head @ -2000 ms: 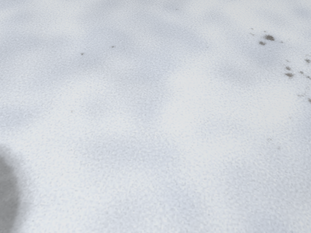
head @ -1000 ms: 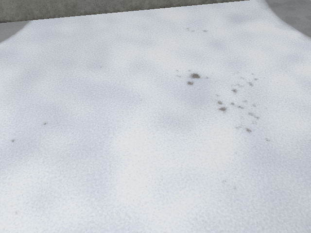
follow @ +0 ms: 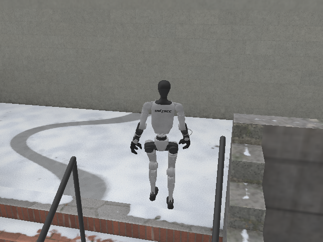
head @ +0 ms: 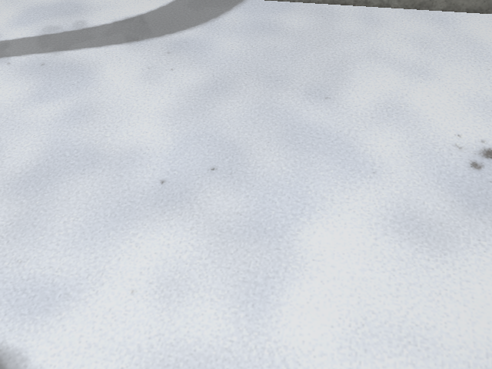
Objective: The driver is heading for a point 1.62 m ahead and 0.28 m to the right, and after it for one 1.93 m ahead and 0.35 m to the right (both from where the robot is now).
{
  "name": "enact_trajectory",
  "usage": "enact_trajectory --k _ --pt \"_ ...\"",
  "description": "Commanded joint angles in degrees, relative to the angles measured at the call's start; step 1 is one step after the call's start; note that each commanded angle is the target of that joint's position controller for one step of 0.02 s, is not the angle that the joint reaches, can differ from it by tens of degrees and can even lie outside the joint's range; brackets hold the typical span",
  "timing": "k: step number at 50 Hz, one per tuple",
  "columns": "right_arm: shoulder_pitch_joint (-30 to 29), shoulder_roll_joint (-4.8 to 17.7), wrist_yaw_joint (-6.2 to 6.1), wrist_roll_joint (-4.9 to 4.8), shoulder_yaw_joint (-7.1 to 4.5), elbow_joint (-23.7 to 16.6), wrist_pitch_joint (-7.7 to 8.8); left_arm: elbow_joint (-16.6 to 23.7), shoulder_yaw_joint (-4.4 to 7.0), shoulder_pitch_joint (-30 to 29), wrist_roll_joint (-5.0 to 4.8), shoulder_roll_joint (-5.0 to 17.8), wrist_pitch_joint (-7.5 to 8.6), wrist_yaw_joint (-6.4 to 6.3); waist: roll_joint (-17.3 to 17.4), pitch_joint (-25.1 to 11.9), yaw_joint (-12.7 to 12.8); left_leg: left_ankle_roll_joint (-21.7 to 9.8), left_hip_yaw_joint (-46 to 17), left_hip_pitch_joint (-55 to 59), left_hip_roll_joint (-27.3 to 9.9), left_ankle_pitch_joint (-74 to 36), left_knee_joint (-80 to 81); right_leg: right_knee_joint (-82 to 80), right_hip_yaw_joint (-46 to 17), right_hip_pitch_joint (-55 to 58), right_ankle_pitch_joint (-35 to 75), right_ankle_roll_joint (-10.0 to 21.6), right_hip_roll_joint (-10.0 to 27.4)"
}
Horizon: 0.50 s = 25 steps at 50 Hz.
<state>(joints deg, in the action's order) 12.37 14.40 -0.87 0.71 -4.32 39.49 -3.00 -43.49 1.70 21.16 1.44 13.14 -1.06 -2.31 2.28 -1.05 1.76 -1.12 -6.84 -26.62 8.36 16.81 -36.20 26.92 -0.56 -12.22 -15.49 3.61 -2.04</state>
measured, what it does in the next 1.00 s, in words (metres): steps on the spot, turning right: left foot, then right foot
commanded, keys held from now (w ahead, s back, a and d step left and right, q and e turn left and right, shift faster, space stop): e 0.54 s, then no key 0.20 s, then q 0.26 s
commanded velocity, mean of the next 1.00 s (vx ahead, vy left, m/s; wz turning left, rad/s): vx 0.00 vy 0.00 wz -0.24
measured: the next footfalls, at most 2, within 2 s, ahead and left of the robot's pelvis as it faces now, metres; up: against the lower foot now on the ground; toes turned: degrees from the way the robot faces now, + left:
left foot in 0.32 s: +0.02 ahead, +0.10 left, +0.00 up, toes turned -12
right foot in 0.72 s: -0.02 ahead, -0.11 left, +0.00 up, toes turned -19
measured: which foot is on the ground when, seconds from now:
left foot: up 0.00-0.30, down 0.32-0.72, up 0.74-1.00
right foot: down 0.00-0.32, up 0.34-0.70, down 0.72-1.00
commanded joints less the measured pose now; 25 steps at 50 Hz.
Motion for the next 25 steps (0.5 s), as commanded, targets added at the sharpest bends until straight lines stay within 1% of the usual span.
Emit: enact_trajectory --k 1,2,3,4,5,6,7,8,10,11,12,13,14,15,16,17,18,19,20,21,22,23,25 --pt "3.87 3.91 0.42 1.12 -1.0 -1.19 1.2 5.79 0.26 -12.59 -0.01 4.54 3.2 0.61 -8.83 3.5 -7.52 1.29 1.46 7.54 -3.23 0.28 -13.75 -17.66 -15.21 -12.33 -1.98 6.58 11.26" --pt "3.62 3.84 0.27 1.22 -0.85 -0.77 1.4 5.79 0.76 -12.09 -0.42 5.78 3.54 0.81 -9.59 2.74 -6.51 1.81 3.73 5.8 -3.75 0.96 -13.55 -15.23 -13.78 -7.92 5.78 6.71 9.7" --pt "2.66 3.84 -0.15 0.92 -0.67 -0.57 1.6 5.34 1.07 -9.69 -0.82 6.55 3.64 0.96 -9.67 2.11 -4.85 2.54 4.71 3.43 -4.32 2.68 -10.76 -12.59 -13.63 -2.45 13.02 6.89 9.36" --pt "0.37 3.28 -0.61 0.56 -0.32 -1.24 1.78 4.49 1.51 -6.04 -1.03 7.52 3.61 1.11 -10.08 1.82 -2.66 2.97 5.4 1.31 -4.46 4.18 -8.08 -10.26 -14.42 2.39 19.13 7.42 9.85" --pt "-1.67 2.61 -0.93 0.17 0.13 -2.1 1.95 3.78 2.07 -2.28 -0.69 8.62 3.4 1.32 -11.06 0.6 -0.71 3.02 5.66 -0.54 -4.47 5.83 -6.1 -7.59 -15.61 7.43 23.99 8.2 10.7" --pt "-3.21 2.66 -1.27 -0.28 0.29 -2.73 2.06 3.12 2.6 0.47 -0.69 9.4 3.07 1.26 -11.37 0.0 0.75 2.94 5.91 -2.16 -4.27 7.73 -4.93 -5.93 -17.43 10.87 27.15 8.84 11.56" --pt "-4.36 3.01 -1.63 -0.54 0.26 -3.13 2.1 2.87 2.95 2.17 -0.92 9.88 2.69 1.13 -11.52 -0.35 1.56 2.86 5.99 -2.85 -4.16 9.53 -4.44 -5.1 -19.23 12.69 29.3 9.3 12.36" --pt "-5.82 4.0 -1.81 -0.74 0.16 -3.84 2.29 3.16 3.47 2.25 -1.04 10.26 2.34 0.97 -12.63 -0.27 2.43 2.34 6.05 -3.75 -4.39 10.3 -3.45 -4.39 -20.4 13.97 29.78 9.02 12.37" --pt "-5.59 3.96 -2.05 -1.11 0.34 -4.28 2.46 3.53 4.06 2.18 -1.14 10.67 1.79 0.92 -12.31 -1.11 2.3 1.85 5.78 -2.71 -4.17 10.44 -1.84 -3.73 -22.98 14.33 32.13 9.21 12.55" --pt "-5.22 3.86 -2.11 -1.16 0.52 -4.3 2.51 3.68 4.11 1.38 -1.16 10.34 1.73 0.78 -11.23 -1.73 1.98 1.68 5.5 -1.53 -4.01 9.56 -0.49 -3.3 -23.86 13.92 33.65 9.25 12.41" --pt "-4.29 3.51 -2.18 -1.29 0.68 -4.31 2.61 3.96 4.32 0.23 -1.15 10.52 1.62 0.76 -10.85 -2.35 1.22 1.43 5.37 0.54 -3.92 8.62 1.26 -2.93 -24.37 12.73 34.07 9.0 12.04" --pt "-2.93 3.43 -2.33 -1.3 0.68 -4.06 2.76 4.22 4.38 -1.8 -1.53 10.4 1.53 0.66 -9.91 -2.17 -0.07 1.1 5.37 3.75 -3.77 6.86 4.19 -3.19 -25.01 9.89 32.7 8.12 11.28" --pt "-0.48 2.91 -2.37 -1.23 0.84 -3.27 2.82 4.91 4.37 -4.43 -1.74 10.3 1.39 0.83 -9.79 -2.68 -2.01 0.51 5.56 9.16 -3.87 3.82 8.94 -2.59 -24.14 5.99 30.23 6.8 9.75" --pt "1.71 3.19 -2.37 -0.76 0.92 -2.89 2.94 5.79 4.32 -7.12 -1.7 9.47 1.21 0.87 -9.45 -3.05 -3.66 -0.22 4.48 16.82 -5.26 -1.83 14.75 -1.38 -22.5 -0.16 26.19 4.29 7.75" --pt "3.3 5.92 -2.68 -0.25 0.35 -2.97 3.22 6.63 3.75 -7.31 -1.99 7.42 1.22 0.81 -4.81 -3.76 -4.04 -1.68 0.02 24.88 -11.17 -4.73 18.48 1.57 -20.59 -7.95 16.3 1.28 5.41" --pt "3.05 11.85 -3.02 0.5 -0.72 -3.82 3.21 8.57 3.0 -6.45 -2.57 3.84 1.25 1.02 8.94 -3.22 -3.17 -7.25 -13.77 30.03 -25.5 -15.19 21.7 13.08 -10.53 -18.86 -4.34 -2.23 -2.91" --pt "1.78 11.19 -2.64 0.58 -0.7 -4.26 3.06 8.28 4.03 -6.67 -0.42 7.51 0.61 0.52 11.67 -1.88 -3.88 -14.49 -17.14 23.79 -32.09 -27.76 20.24 26.16 -2.61 -21.35 -21.78 -3.32 -5.54" --pt "0.9 7.69 -2.25 0.44 0.41 -5.11 3.31 7.23 4.79 -5.89 0.48 9.31 0.2 0.65 5.35 -0.91 -2.49 -15.51 -13.58 21.61 -30.38 -30.79 19.57 33.83 -4.33 -20.38 -20.27 -3.81 -2.87" --pt "-2.09 5.3 -2.11 0.35 1.23 -5.76 3.52 6.28 5.02 -5.58 0.18 9.04 -0.23 1.13 1.99 0.25 -0.77 -13.45 -8.21 19.72 -26.6 -29.03 19.06 36.87 -4.73 -19.66 -16.08 -4.34 -1.82" --pt "-4.06 4.68 -2.12 0.47 1.64 -6.45 3.71 5.76 5.17 -5.01 -0.06 9.02 -0.74 1.71 2.04 0.82 0.34 -11.12 -3.65 18.55 -23.28 -28.75 19.08 38.51 -4.29 -18.7 -12.46 -5.0 -1.41" --pt "-4.33 5.42 -2.38 0.58 1.49 -6.54 3.93 5.89 5.15 -4.84 -0.13 8.96 -1.21 2.49 4.57 0.55 0.52 -10.36 -1.01 19.37 -21.49 -30.3 18.62 39.25 -3.68 -19.04 -10.31 -5.82 -1.28" --pt "-3.96 5.7 -2.48 0.86 1.32 -7.0 3.95 5.59 4.98 -4.93 -0.47 8.84 -1.5 3.17 5.7 0.41 -0.18 -10.21 1.11 20.31 -20.26 -30.77 18.3 39.13 -2.48 -19.64 -9.33 -6.67 -1.4" --pt "-1.38 6.21 -2.5 1.12 1.03 -6.78 3.98 6.83 4.61 -8.08 -0.81 8.46 -1.98 3.92 5.69 0.35 -2.08 -11.1 1.91 22.1 -21.19 -29.98 18.14 36.97 -1.44 -20.7 -8.44 -7.49 -0.89"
